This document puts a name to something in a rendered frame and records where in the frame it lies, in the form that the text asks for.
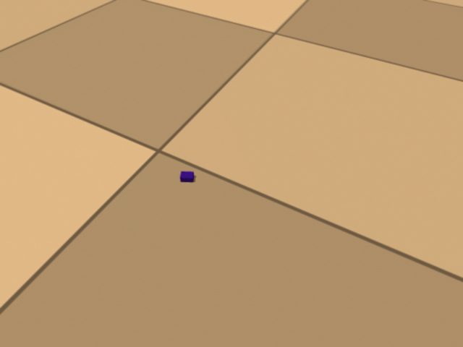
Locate small box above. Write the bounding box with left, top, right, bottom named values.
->
left=180, top=171, right=194, bottom=182

